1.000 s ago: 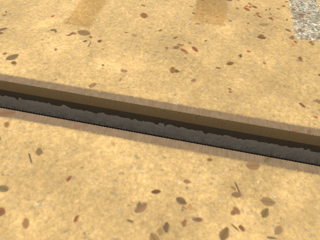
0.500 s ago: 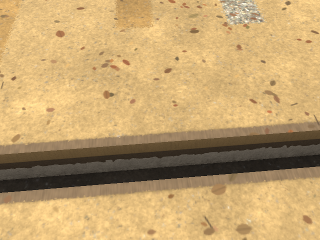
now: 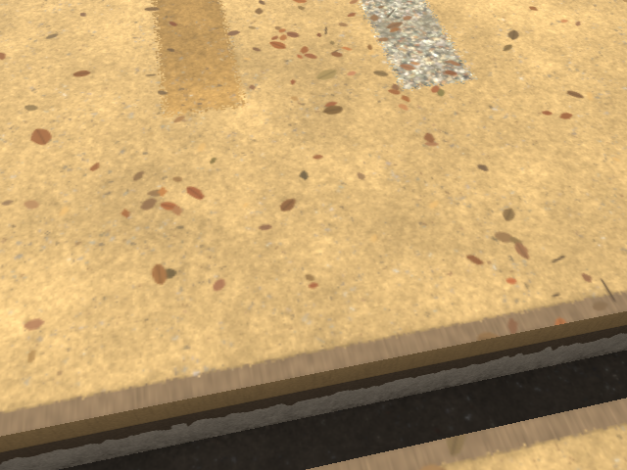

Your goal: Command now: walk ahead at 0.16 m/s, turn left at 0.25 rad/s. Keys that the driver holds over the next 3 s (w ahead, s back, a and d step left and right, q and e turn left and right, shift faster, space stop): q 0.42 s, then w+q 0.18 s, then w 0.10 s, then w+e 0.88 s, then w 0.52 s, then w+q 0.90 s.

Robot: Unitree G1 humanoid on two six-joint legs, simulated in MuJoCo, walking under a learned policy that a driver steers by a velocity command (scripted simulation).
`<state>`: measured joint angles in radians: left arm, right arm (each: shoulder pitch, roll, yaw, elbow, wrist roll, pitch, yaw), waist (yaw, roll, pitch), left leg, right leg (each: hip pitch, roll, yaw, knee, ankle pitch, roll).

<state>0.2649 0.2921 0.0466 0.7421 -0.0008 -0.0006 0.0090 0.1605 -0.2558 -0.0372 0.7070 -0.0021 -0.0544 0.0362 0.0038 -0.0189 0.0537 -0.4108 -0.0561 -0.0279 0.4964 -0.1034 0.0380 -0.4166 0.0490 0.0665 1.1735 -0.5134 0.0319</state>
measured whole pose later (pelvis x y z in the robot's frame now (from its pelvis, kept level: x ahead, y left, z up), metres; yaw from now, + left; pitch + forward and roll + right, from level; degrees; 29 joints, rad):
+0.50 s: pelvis +0.07 -0.03 +0.02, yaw +17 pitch +1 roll +1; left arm 0.18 0.24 0.05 0.69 0.01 0.00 0.03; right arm 0.22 -0.35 -0.10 0.68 0.03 0.08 -0.02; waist 0.01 0.04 0.02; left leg -0.52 -0.01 -0.05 1.04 -0.38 -0.10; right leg -0.25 -0.04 -0.05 0.43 -0.20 -0.02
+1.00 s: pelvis +0.17 +0.07 +0.01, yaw +20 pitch +1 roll +1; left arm 0.19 0.30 0.07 0.78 0.00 -0.06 -0.05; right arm 0.37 -0.26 -0.05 0.75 -0.03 -0.07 -0.01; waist -0.04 -0.04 0.01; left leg 0.04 -0.03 0.10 0.24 -0.30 0.04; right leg -0.67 -0.06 0.02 0.83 0.03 0.00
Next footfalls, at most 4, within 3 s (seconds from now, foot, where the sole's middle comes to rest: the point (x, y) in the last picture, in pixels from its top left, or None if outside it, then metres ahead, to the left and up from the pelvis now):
0.26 right None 0.15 -0.13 -0.77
0.70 left None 0.08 0.13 -0.77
1.14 right None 0.35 0.03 -0.77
1.64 left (180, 331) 0.77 0.34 -0.77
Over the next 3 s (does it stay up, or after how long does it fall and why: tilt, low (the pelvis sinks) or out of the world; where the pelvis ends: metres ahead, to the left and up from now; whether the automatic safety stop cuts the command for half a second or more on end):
stays up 1.29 0.20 0.02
